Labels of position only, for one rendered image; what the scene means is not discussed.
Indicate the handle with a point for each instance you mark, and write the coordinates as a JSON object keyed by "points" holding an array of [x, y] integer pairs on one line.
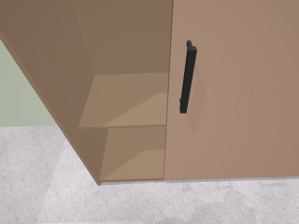
{"points": [[187, 79]]}

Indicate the wardrobe door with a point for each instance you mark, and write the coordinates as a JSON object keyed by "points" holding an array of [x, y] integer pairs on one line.
{"points": [[242, 118]]}

